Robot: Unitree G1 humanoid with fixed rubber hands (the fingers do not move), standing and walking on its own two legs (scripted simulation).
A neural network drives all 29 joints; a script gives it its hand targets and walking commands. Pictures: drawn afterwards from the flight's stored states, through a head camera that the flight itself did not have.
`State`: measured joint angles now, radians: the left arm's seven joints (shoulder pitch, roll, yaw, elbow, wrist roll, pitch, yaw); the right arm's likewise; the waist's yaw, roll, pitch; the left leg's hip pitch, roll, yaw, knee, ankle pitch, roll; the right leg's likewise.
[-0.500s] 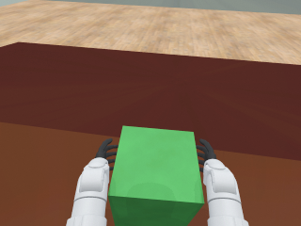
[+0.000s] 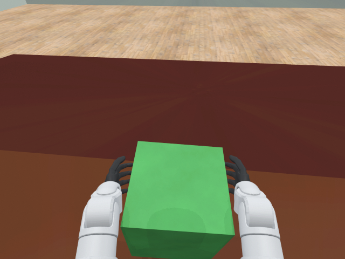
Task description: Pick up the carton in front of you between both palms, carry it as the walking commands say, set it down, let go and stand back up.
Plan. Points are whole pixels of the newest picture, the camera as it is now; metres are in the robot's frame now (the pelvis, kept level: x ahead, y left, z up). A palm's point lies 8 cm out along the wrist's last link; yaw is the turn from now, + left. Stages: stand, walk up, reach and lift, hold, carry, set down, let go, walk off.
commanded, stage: carry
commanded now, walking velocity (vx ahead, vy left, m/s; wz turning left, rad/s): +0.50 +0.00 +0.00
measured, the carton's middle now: (175, 204) +0.29 +0.02 -0.01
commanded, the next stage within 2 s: none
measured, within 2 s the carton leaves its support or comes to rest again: neither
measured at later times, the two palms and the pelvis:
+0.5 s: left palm (124, 134) +0.45 +0.17 +0.08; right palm (229, 140) +0.44 -0.13 +0.08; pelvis +0.22 +0.03 +0.00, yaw -1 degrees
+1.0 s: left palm (150, 85) +0.74 +0.13 +0.09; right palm (224, 85) +0.77 -0.17 +0.08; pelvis +0.54 -0.03 +0.01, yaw +2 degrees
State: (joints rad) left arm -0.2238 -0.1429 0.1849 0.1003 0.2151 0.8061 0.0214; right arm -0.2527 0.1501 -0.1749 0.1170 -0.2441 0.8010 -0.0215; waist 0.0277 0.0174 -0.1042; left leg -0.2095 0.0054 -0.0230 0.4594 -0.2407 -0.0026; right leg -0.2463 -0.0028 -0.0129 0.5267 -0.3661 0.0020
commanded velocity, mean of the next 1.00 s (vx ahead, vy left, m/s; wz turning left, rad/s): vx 0.50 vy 0.00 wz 0.00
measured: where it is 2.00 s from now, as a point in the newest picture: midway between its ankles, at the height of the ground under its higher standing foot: (177, 155)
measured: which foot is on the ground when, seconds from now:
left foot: down 0.00-0.02, up 0.04-0.32, down 0.34-0.80, up 0.82-1.00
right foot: down 0.00-0.36, up 0.38-0.76, down 0.78-1.00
